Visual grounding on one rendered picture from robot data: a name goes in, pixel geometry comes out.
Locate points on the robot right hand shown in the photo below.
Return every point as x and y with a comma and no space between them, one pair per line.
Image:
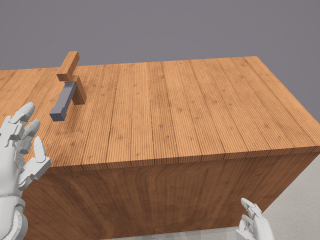
259,227

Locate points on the tap lever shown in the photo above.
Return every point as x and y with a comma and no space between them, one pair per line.
58,112

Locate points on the robot left forearm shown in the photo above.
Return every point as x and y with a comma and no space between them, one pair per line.
13,223

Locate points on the counter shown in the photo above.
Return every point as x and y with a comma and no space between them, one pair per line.
159,147

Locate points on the robot left hand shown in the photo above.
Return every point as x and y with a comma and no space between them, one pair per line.
15,142

